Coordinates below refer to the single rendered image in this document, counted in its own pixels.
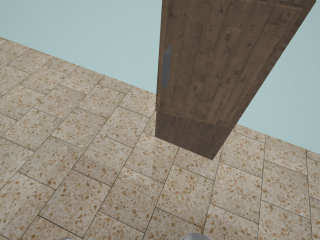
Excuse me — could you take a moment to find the cupboard door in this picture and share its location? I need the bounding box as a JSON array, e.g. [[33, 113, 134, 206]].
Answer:
[[155, 0, 303, 128]]

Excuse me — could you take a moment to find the handle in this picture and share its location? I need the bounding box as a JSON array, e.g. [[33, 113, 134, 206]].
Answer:
[[161, 45, 172, 88]]

